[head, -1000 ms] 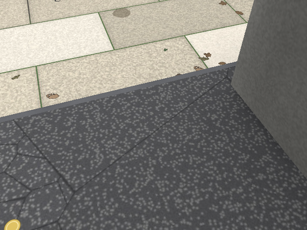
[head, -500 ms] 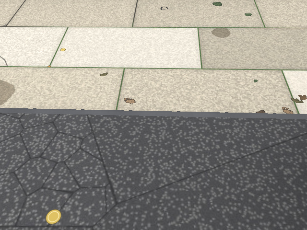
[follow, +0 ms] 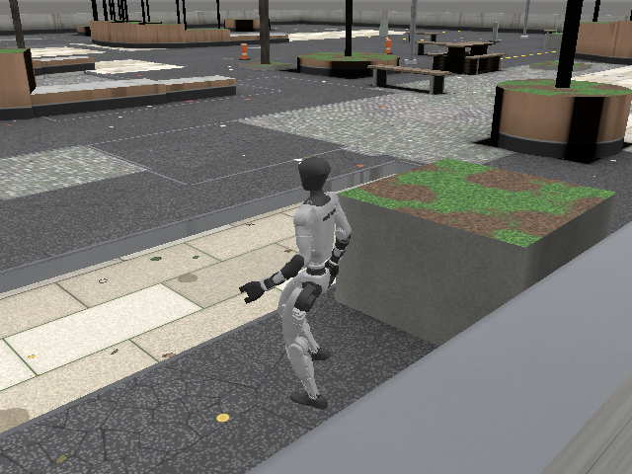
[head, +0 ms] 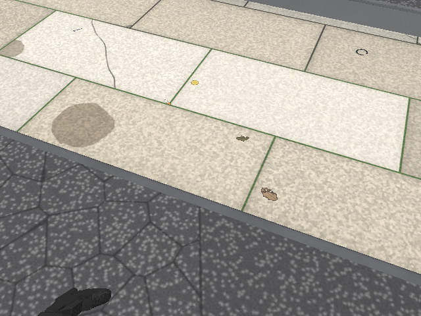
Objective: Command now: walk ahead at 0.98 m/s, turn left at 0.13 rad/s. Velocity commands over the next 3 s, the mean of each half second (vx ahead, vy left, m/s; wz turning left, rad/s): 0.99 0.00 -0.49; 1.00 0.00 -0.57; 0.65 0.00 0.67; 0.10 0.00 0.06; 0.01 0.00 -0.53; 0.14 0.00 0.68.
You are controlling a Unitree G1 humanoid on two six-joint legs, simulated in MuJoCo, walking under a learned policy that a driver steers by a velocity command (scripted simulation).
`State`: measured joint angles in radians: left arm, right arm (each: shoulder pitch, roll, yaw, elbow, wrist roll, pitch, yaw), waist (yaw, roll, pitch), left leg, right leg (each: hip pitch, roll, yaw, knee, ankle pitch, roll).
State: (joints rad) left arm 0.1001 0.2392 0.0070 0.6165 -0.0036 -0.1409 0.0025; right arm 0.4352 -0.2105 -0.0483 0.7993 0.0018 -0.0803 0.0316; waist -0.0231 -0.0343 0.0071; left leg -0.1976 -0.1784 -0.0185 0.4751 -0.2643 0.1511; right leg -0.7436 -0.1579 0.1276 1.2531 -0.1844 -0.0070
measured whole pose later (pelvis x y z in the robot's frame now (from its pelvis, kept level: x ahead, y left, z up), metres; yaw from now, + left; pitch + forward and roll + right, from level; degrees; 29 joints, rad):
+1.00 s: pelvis +0.84 -0.27 -0.03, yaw -35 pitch +1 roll +3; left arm 0.00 0.30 0.03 0.53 0.02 -0.11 -0.07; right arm 0.64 -0.27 -0.06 0.90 0.04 -0.11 0.00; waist -0.16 -0.04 -0.03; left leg -0.10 -0.03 -0.09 0.64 -0.57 0.00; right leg -0.74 -0.08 0.10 0.84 0.18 -0.12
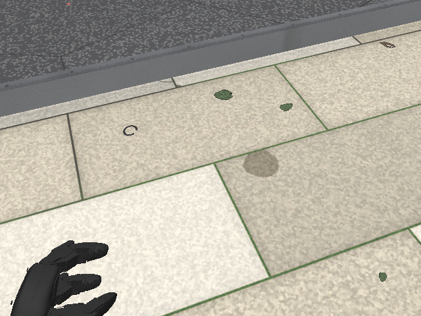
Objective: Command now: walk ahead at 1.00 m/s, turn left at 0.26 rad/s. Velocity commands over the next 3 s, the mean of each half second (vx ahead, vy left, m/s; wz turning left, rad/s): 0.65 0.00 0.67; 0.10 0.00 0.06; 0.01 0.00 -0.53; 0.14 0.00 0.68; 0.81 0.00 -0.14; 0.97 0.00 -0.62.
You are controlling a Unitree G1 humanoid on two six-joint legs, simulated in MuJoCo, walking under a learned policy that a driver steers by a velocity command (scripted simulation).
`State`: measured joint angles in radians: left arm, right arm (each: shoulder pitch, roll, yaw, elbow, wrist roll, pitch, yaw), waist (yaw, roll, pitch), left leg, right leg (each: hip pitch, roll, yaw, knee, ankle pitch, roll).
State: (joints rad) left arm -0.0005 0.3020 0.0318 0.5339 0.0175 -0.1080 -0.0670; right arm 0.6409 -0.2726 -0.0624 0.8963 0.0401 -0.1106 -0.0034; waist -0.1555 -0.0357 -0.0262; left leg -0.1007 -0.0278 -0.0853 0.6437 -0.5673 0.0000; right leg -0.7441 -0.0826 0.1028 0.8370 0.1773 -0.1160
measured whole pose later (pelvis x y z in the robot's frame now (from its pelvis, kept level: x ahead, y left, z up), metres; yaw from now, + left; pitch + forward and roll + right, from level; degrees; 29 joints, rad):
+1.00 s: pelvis +0.53 +0.00 -0.12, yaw +21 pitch +2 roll +1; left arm 0.23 0.29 0.07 0.75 -0.02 0.04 0.02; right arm 0.11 -0.22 -0.04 0.68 -0.02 0.02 -0.04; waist 0.02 -0.03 0.02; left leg -0.26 -0.05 0.04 0.42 -0.20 0.06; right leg -0.49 -0.08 0.04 0.91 -0.37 0.09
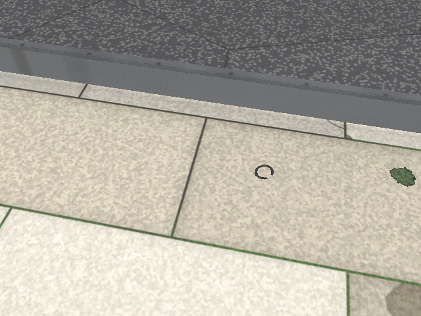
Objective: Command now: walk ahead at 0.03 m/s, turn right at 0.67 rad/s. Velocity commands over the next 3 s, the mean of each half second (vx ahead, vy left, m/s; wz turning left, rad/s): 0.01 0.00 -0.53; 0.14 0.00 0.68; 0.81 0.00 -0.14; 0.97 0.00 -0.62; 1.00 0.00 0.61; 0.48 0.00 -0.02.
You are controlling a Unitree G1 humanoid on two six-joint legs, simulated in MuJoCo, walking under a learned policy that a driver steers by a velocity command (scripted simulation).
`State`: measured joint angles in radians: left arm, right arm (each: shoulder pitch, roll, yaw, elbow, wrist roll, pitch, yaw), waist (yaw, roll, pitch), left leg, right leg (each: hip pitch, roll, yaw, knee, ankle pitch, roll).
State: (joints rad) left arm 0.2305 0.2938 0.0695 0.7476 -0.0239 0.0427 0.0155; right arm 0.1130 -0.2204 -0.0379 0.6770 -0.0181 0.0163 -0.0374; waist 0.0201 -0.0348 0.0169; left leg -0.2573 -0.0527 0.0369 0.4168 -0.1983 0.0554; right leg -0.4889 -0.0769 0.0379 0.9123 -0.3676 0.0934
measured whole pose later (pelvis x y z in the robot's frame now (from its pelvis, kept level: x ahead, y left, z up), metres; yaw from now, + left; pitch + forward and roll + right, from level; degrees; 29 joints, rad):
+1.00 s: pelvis +0.14 -0.03 +0.00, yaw +7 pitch +2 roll -1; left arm 0.13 0.32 0.08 0.69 -0.01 -0.09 -0.03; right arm 0.33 -0.29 -0.07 0.68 0.04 -0.03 0.01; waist -0.03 -0.03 0.03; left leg -0.21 -0.07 -0.09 0.45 -0.28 0.10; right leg -0.47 0.01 0.05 1.01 -0.37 -0.02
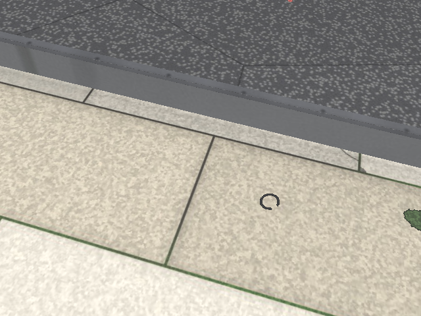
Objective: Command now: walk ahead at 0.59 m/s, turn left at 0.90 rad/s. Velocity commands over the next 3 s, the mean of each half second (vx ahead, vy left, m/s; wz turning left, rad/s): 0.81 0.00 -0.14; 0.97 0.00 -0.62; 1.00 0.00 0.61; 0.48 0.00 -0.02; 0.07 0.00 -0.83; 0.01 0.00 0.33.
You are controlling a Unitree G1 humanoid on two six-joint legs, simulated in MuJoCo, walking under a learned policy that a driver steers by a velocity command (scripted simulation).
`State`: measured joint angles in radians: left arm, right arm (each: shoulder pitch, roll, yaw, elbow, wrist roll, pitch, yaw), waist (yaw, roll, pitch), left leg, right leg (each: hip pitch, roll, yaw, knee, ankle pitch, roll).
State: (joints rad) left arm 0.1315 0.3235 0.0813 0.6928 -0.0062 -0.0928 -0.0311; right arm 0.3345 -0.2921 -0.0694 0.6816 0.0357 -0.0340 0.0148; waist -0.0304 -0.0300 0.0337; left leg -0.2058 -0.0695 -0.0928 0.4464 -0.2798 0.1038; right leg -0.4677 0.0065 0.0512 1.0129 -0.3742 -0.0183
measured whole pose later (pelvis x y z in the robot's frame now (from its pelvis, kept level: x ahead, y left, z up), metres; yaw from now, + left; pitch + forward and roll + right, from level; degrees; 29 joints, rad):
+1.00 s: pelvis +0.79 -0.14 -0.01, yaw -27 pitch +0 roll +2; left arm 0.19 0.31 0.02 0.69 -0.01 -0.08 -0.01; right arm 0.40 -0.31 -0.06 0.75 -0.01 -0.11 0.01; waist -0.06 -0.03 0.03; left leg -0.21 -0.06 -0.05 0.42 -0.21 0.01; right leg -0.49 -0.01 0.06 1.19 -0.38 -0.06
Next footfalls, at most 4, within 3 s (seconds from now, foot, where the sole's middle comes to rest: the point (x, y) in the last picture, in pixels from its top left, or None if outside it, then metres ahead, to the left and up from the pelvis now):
0.36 right None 0.43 -0.15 -0.78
0.82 left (214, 197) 0.89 -0.05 -0.78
1.20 right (306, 168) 1.03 -0.42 -0.78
1.62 left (250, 72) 1.42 -0.21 -0.62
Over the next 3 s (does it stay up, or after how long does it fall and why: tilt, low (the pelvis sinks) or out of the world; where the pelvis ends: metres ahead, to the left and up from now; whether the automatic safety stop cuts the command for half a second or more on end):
stays up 1.57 -0.24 0.16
